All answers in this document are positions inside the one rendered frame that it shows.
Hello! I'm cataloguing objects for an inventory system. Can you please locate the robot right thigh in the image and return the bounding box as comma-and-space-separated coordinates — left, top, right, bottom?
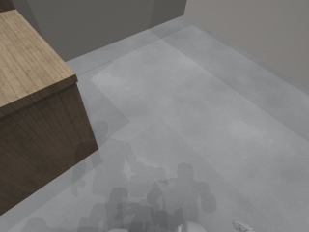
177, 221, 206, 232

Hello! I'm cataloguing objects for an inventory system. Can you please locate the table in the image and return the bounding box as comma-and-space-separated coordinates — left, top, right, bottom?
0, 0, 98, 216

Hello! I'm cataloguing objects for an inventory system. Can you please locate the robot right hand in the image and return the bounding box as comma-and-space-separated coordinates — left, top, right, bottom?
233, 220, 256, 232

